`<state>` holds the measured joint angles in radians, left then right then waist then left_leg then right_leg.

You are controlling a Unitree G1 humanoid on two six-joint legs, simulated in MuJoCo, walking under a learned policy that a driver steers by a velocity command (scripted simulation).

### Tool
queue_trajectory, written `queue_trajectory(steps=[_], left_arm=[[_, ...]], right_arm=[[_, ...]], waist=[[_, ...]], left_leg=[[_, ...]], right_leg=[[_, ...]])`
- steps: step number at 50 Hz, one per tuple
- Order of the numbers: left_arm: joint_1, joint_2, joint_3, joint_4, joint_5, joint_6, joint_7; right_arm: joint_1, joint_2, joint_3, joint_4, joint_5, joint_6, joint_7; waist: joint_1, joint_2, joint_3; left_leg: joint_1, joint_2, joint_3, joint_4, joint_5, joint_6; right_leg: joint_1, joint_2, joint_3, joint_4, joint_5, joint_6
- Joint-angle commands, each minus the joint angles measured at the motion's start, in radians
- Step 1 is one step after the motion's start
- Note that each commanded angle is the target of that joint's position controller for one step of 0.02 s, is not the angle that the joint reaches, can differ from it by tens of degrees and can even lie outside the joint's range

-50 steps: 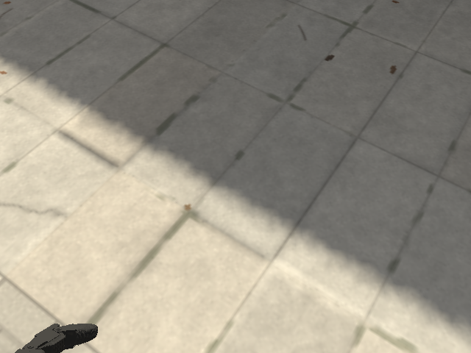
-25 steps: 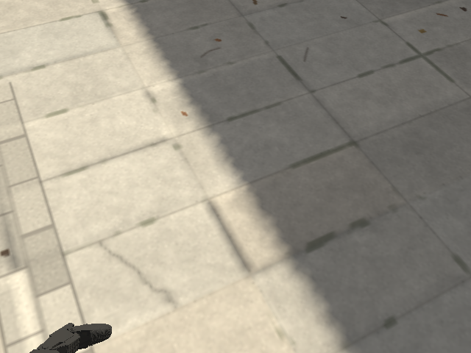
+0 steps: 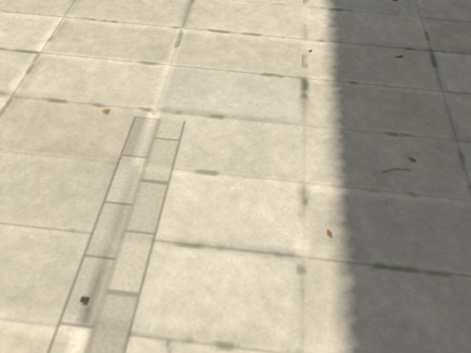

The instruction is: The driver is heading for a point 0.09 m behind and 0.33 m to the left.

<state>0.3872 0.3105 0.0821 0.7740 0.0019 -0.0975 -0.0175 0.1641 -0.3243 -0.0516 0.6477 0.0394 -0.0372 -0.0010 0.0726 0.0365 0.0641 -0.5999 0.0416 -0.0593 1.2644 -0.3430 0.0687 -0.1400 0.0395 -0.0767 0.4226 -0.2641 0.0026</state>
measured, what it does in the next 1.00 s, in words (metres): walks ahead, turning left: left foot, then right foot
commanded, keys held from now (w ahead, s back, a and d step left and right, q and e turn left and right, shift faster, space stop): shift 0.34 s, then q+shift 0.66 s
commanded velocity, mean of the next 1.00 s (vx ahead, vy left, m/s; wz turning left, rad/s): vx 0.20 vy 0.00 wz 0.56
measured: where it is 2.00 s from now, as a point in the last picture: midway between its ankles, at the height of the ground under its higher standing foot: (134, 351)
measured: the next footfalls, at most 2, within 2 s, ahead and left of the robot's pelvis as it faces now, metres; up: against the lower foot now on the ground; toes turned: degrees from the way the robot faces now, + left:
left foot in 0.22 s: +0.37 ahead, +0.11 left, +0.00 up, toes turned +1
right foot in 0.68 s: +0.41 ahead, -0.11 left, +0.00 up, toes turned +22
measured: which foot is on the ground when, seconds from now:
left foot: up 0.00-0.20, down 0.22-0.68, up 0.70-1.00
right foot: down 0.00-0.22, up 0.24-0.66, down 0.68-1.00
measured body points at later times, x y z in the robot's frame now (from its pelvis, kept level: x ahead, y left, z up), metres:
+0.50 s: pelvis +0.26 +0.02 +0.00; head +0.31 +0.04 +0.45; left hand +0.41 +0.32 -0.10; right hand +0.41 -0.24 -0.10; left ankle +0.33 +0.10 -0.73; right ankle +0.33 -0.15 -0.68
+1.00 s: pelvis +0.31 -0.01 +0.01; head +0.35 +0.03 +0.45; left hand +0.28 +0.31 -0.10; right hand +0.60 -0.16 -0.09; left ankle +0.26 +0.13 -0.69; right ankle +0.37 -0.12 -0.73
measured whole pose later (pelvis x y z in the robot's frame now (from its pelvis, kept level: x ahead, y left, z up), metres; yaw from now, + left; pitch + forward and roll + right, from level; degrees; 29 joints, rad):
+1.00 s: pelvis +0.31 -0.01 +0.01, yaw +34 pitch +2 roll -1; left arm 0.12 0.29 0.06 0.72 0.01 0.02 0.03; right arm 0.16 -0.32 -0.10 0.62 0.03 0.08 0.01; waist 0.02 0.01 0.09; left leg -0.50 0.08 0.01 0.86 -0.32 -0.09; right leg -0.20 -0.08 -0.18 0.40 -0.23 0.01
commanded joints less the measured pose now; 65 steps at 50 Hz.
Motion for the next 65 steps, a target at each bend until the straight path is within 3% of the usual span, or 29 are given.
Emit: queue_trajectory(steps=[1, 6, 8, 10, 11, 12, 13, 14, 15, 17, 18, 22, 27, 32, 33, 34, 35, 37, 39, 44, 48, 54, 55, 56, 57, 58, 60, 62, 65], left_arm=[[-0.089, 0.066, -0.004, -0.046, -0.010, -0.028, -0.004], [-0.021, 0.167, 0.005, 0.009, -0.025, -0.020, 0.016], [-0.006, 0.188, 0.005, 0.024, -0.032, -0.007, 0.026], [-0.030, 0.189, 0.000, 0.020, -0.029, 0.013, 0.035], [-0.017, 0.166, -0.010, -0.006, -0.011, 0.016, 0.041], [0.147, 0.031, -0.054, -0.015, 0.027, 0.016, 0.028], [0.207, 0.072, -0.058, 0.029, 0.006, 0.013, 0.018], [0.150, 0.118, -0.046, 0.019, -0.029, 0.022, 0.013], [0.029, 0.131, -0.041, -0.006, -0.025, 0.030, 0.027], [-0.028, 0.120, -0.034, -0.007, -0.014, 0.062, 0.049], [-0.037, 0.120, -0.031, -0.021, -0.007, 0.075, 0.054], [-0.099, 0.079, -0.034, -0.058, 0.012, 0.102, 0.073], [-0.247, 0.077, -0.032, -0.107, 0.010, 0.114, 0.072], [-0.235, 0.093, -0.023, -0.107, -0.006, 0.081, 0.052], [-0.191, 0.110, -0.014, -0.091, -0.005, 0.077, 0.049], [-0.175, 0.170, 0.000, -0.091, 0.011, 0.083, 0.053], [-0.232, 0.225, 0.013, -0.112, 0.054, 0.096, 0.049], [-0.328, 0.125, -0.006, -0.147, 0.046, 0.089, 0.059], [-0.367, 0.090, -0.013, -0.151, 0.018, 0.090, 0.068], [-0.272, 0.114, 0.002, -0.116, 0.022, 0.109, 0.076], [-0.286, 0.169, 0.030, -0.113, 0.011, 0.113, 0.057], [-0.288, 0.161, 0.049, -0.087, -0.043, 0.094, 0.023], [-0.237, 0.124, 0.041, -0.072, -0.028, 0.088, 0.014], [-0.257, 0.048, 0.012, -0.143, 0.032, 0.083, 0.009], [-0.336, 0.072, 0.016, -0.167, 0.034, 0.079, 0.019], [-0.392, 0.113, 0.026, -0.175, 0.008, 0.081, 0.028], [-0.356, 0.131, 0.037, -0.152, -0.003, 0.064, 0.030], [-0.351, 0.142, 0.045, -0.152, -0.005, 0.049, 0.021], [-0.369, 0.119, 0.041, -0.147, -0.009, 0.017, 0.011]], right_arm=[[-0.033, 0.020, 0.018, -0.084, -0.021, -0.015, 0.010], [-0.183, 0.016, 0.026, -0.117, -0.036, -0.057, 0.066], [-0.142, -0.041, 0.002, -0.106, -0.046, -0.054, 0.067], [0.071, -0.094, -0.031, -0.037, -0.055, -0.047, 0.057], [0.157, -0.156, -0.048, -0.017, -0.066, -0.036, 0.039], [0.147, -0.205, -0.035, -0.028, -0.090, -0.029, 0.025], [0.162, -0.136, -0.013, -0.039, -0.087, -0.031, 0.029], [0.110, -0.115, -0.018, -0.028, -0.068, -0.028, 0.040], [0.030, -0.078, -0.010, -0.024, -0.040, -0.031, 0.043], [-0.052, -0.025, 0.010, -0.008, -0.047, -0.033, 0.038], [-0.062, -0.066, -0.007, -0.003, -0.058, -0.028, 0.038], [-0.045, -0.141, -0.046, 0.012, -0.052, -0.013, 0.018], [-0.045, -0.140, -0.060, 0.006, -0.029, 0.028, -0.019], [-0.030, -0.143, -0.071, 0.000, -0.016, 0.059, -0.033], [-0.028, -0.126, -0.067, -0.002, -0.007, 0.067, -0.036], [0.047, -0.060, -0.052, 0.006, -0.009, 0.074, -0.036], [0.069, -0.061, -0.057, -0.023, -0.006, 0.067, -0.035], [0.090, -0.198, -0.099, 0.004, -0.019, 0.064, -0.028], [0.116, -0.160, -0.099, 0.026, -0.022, 0.092, -0.037], [-0.020, -0.069, -0.063, -0.078, -0.010, 0.093, -0.015], [-0.036, -0.054, -0.054, -0.119, -0.015, 0.095, 0.011], [0.053, -0.101, -0.095, -0.112, -0.011, 0.127, 0.028], [0.158, -0.183, -0.128, -0.085, -0.013, 0.124, 0.009], [0.179, -0.339, -0.159, -0.097, -0.015, 0.118, -0.013], [0.149, -0.293, -0.141, -0.127, -0.057, 0.082, 0.000], [0.114, -0.250, -0.127, -0.119, -0.054, 0.058, 0.006], [0.094, -0.172, -0.102, -0.095, 0.008, 0.041, -0.004], [0.040, -0.162, -0.083, -0.115, -0.005, 0.034, -0.010], [0.061, -0.168, -0.080, -0.104, -0.019, 0.016, -0.025]], waist=[[-0.079, -0.052, 0.065], [-0.041, -0.090, 0.010], [-0.082, -0.135, -0.039], [-0.206, -0.138, -0.150], [-0.229, -0.061, -0.223], [-0.104, 0.213, -0.384], [-0.126, 0.131, -0.589], [-0.120, 0.076, -0.530], [-0.109, -0.008, -0.362], [-0.049, -0.032, -0.217], [-0.034, 0.004, -0.187], [-0.026, 0.017, -0.204], [-0.050, 0.049, -0.178], [-0.037, 0.106, -0.176], [-0.017, 0.094, -0.178], [-0.054, -0.060, -0.225], [-0.093, -0.302, -0.170], [-0.111, -0.203, -0.124], [-0.116, -0.166, -0.098], [-0.032, -0.198, -0.090], [-0.029, -0.202, -0.123], [-0.105, -0.169, -0.152], [-0.145, -0.021, -0.189], [-0.094, 0.332, -0.193], [-0.151, 0.224, -0.326], [-0.151, 0.121, -0.280], [-0.114, 0.040, -0.205], [-0.087, 0.104, -0.142], [-0.091, 0.103, -0.106]], left_leg=[[-0.162, 0.045, -0.096, -0.168, 0.049, -0.012], [0.179, -0.046, 0.059, -0.624, 0.459, -0.020], [0.244, -0.090, 0.069, -0.694, 0.415, 0.013], [0.507, -0.110, 0.075, -0.787, 0.507, 0.054], [0.718, -0.003, -0.046, -0.750, 0.796, 0.083], [0.997, 0.309, -0.427, -0.654, 1.341, 0.264], [1.014, 0.369, -0.542, -0.652, 1.479, 0.339], [0.927, 0.328, -0.466, -0.724, 1.211, 0.357], [0.757, 0.251, -0.372, -0.784, 1.019, 0.293], [0.480, 0.182, -0.271, -0.871, 0.868, 0.223], [0.381, 0.158, -0.264, -0.903, 0.831, 0.215], [0.297, 0.140, -0.271, -0.940, 0.718, 0.234], [0.250, 0.068, -0.350, -0.965, 0.235, 0.178], [0.303, 0.029, -0.447, -0.884, 0.244, 0.117], [0.266, -0.012, -0.423, -0.832, 0.199, 0.076], [0.162, -0.100, -0.305, -0.641, -0.106, 0.013], [-0.036, -0.232, -0.112, -0.442, -0.286, -0.040], [-0.041, -0.099, -0.089, -0.183, -0.162, -0.105], [-0.069, -0.074, -0.057, -0.077, -0.059, -0.142], [-0.100, 0.007, 0.034, -0.215, 0.019, -0.188], [0.055, 0.030, 0.091, -0.405, 0.027, -0.161], [0.373, -0.025, 0.148, -0.783, 0.172, -0.033], [0.609, 0.006, 0.026, -0.868, 0.450, 0.031], [0.814, 0.261, -0.386, -0.818, 0.917, 0.198], [0.749, 0.342, -0.508, -0.858, 0.793, 0.333], [0.713, 0.287, -0.414, -0.887, 0.682, 0.293], [0.628, 0.195, -0.394, -0.981, -0.051, 0.197], [0.521, 0.161, -0.433, -1.062, -0.298, 0.190], [0.485, 0.126, -0.416, -1.077, -0.236, 0.178]], right_leg=[[0.030, -0.305, 0.273, -0.233, 0.454, -0.195], [-0.012, -0.234, 0.048, -0.276, 0.666, -0.133], [0.099, -0.244, 0.026, -0.172, 0.835, -0.104], [0.077, -0.212, -0.019, 0.111, 0.914, -0.053], [-0.075, -0.157, -0.031, 0.369, 0.662, -0.012], [-0.354, -0.013, 0.002, 0.805, -0.369, 0.048], [-0.342, -0.025, 0.239, 0.935, -0.448, 0.046], [-0.399, -0.063, 0.219, 0.951, -0.393, 0.051], [-0.441, -0.103, 0.174, 0.867, -0.316, 0.057], [-0.348, -0.144, 0.171, 0.745, -0.230, 0.077], [-0.294, -0.129, 0.151, 0.701, -0.203, 0.085], [-0.277, -0.085, 0.149, 0.569, -0.173, 0.092], [-0.279, -0.030, 0.187, 0.400, -0.048, 0.089], [-0.147, 0.005, 0.194, 0.090, 0.004, 0.061], [-0.050, -0.032, 0.183, -0.043, 0.097, 0.039], [0.093, -0.246, 0.331, -0.093, 0.146, -0.039], [0.071, -0.444, 0.580, -0.140, 0.291, -0.194], [0.000, -0.417, 0.463, -0.129, 0.327, -0.212], [0.018, -0.320, 0.299, -0.104, 0.311, -0.153], [0.114, -0.318, 0.138, -0.131, 0.409, -0.202], [0.095, -0.349, 0.033, -0.116, 0.472, -0.196], [0.026, -0.355, -0.092, 0.108, 0.428, -0.071], [-0.152, -0.276, -0.146, 0.321, 0.284, 0.008], [-0.542, -0.121, -0.160, 0.652, -0.399, 0.108], [-0.605, -0.080, 0.085, 0.809, -0.440, 0.107], [-0.614, -0.096, 0.130, 0.834, -0.357, 0.083], [-0.618, -0.127, 0.164, 0.691, -0.169, 0.036], [-0.564, -0.089, 0.158, 0.607, -0.061, 0.033], [-0.517, -0.047, 0.159, 0.435, 0.022, 0.044]])
Keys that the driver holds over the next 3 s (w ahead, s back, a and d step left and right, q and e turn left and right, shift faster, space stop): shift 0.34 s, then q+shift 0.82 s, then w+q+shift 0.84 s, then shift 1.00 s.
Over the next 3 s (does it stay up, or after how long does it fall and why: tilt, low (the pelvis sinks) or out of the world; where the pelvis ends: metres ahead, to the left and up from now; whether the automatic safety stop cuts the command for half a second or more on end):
stays up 0.41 0.79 0.00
